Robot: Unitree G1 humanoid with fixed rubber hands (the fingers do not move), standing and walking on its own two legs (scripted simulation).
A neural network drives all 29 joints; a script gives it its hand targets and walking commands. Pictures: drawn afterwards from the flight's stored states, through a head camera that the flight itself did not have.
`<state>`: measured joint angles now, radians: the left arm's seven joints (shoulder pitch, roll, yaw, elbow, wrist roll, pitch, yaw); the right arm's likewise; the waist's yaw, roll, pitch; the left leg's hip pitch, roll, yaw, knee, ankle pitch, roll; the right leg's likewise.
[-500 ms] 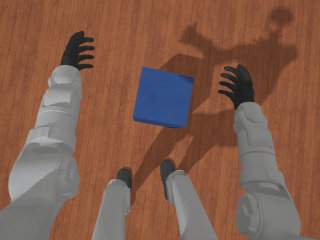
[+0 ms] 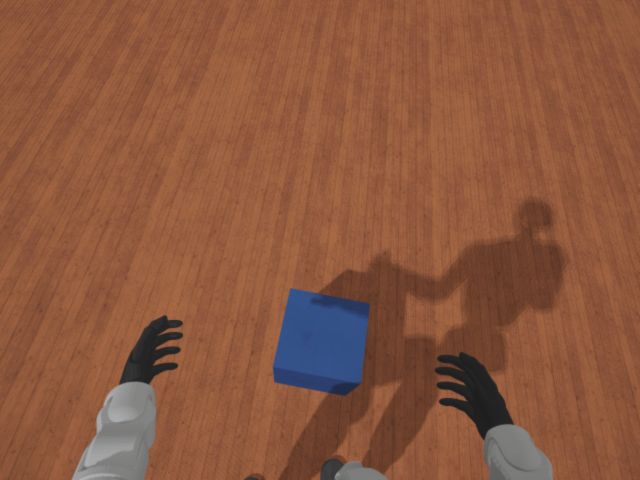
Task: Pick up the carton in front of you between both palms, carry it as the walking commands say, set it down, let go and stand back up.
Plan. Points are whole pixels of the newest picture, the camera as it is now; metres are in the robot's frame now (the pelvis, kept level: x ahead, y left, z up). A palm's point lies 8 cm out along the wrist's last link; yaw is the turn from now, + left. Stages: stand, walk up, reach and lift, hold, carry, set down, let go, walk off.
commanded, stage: let go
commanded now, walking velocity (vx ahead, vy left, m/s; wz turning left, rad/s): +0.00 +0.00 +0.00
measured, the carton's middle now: (319, 345) +0.42 -0.09 -0.63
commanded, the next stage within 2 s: stand in 0.74 s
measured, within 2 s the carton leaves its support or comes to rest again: neither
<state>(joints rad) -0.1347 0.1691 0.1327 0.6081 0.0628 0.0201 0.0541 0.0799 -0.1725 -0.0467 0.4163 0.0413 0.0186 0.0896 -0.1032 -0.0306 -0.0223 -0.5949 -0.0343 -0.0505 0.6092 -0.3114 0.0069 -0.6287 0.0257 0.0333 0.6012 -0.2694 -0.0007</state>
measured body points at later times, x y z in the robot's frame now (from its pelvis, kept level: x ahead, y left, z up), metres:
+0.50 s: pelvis +0.01 +0.01 +0.02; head +0.03 +0.01 +0.47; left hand +0.18 +0.25 -0.06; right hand +0.19 -0.22 -0.05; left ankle -0.02 +0.12 -0.72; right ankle +0.00 -0.11 -0.72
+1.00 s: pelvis +0.01 -0.01 +0.01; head +0.02 -0.02 +0.46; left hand +0.14 +0.29 -0.07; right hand +0.14 -0.30 -0.09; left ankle -0.02 +0.12 -0.72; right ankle +0.00 -0.11 -0.72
